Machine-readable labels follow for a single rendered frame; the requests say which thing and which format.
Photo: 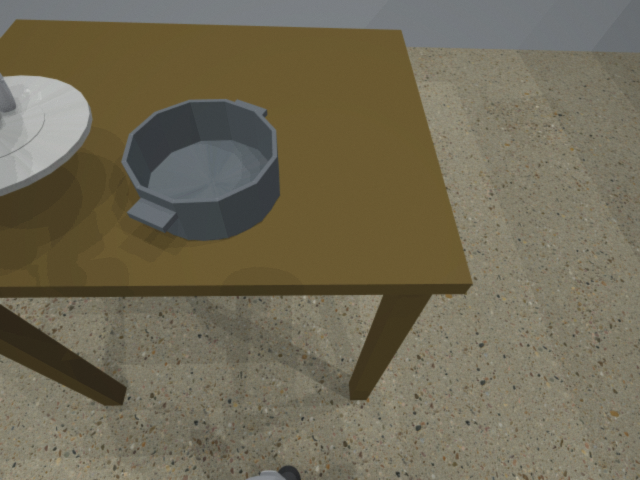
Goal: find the pot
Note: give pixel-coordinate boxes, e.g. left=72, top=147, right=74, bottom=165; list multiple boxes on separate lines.
left=121, top=99, right=280, bottom=241

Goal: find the table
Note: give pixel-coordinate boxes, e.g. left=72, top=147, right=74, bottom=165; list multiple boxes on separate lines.
left=0, top=19, right=473, bottom=406

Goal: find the lid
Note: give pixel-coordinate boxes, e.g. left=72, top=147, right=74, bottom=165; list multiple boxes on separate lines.
left=0, top=75, right=93, bottom=196

